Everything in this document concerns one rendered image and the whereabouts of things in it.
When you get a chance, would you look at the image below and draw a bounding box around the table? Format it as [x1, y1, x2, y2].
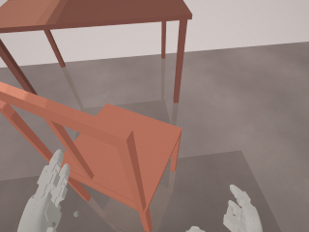
[0, 0, 193, 103]

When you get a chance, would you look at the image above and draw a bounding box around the robot left hand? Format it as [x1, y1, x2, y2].
[17, 149, 70, 232]

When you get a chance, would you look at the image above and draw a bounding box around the chair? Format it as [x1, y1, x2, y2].
[0, 81, 183, 232]

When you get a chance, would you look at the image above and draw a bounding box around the robot right hand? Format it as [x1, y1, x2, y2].
[223, 185, 263, 232]

